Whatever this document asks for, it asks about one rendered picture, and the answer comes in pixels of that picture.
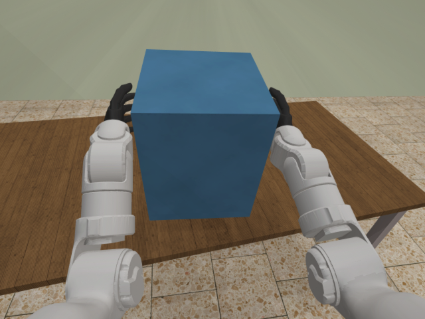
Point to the left robot upper arm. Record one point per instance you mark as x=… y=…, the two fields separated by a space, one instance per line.
x=102 y=284

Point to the right robot hand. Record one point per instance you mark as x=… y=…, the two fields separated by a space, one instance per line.
x=280 y=101

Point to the robot right forearm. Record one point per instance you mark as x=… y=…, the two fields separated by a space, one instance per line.
x=323 y=213

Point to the carton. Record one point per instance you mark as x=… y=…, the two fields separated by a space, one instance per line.
x=203 y=123

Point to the table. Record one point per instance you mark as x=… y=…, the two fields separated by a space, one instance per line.
x=41 y=166

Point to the left robot hand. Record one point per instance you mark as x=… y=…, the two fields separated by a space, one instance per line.
x=117 y=109

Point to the right robot upper arm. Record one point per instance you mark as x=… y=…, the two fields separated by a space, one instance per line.
x=348 y=275

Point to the robot left forearm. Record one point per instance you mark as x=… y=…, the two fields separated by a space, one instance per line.
x=107 y=184

